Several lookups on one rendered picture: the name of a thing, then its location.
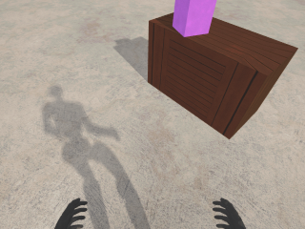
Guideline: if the left robot hand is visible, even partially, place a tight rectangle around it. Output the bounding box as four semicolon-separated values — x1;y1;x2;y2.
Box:
54;198;88;229

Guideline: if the pedestal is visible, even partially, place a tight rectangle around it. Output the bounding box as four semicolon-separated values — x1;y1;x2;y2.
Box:
148;12;298;139

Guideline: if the right robot hand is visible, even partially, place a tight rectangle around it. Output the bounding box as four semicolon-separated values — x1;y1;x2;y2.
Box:
213;198;246;229

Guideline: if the carton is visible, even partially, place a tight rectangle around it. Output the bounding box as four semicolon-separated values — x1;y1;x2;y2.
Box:
173;0;217;37

